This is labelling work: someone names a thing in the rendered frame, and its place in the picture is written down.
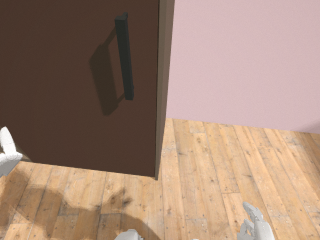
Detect wardrobe door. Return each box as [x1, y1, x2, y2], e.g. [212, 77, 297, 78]
[0, 126, 26, 155]
[0, 0, 160, 177]

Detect robot right hand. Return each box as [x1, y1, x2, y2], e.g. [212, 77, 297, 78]
[237, 201, 275, 240]

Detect robot left shin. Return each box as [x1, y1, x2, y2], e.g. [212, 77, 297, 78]
[128, 229, 138, 234]

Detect robot left hand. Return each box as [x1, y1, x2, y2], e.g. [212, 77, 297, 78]
[0, 126, 23, 178]

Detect handle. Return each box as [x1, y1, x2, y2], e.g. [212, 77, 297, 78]
[114, 12, 134, 101]

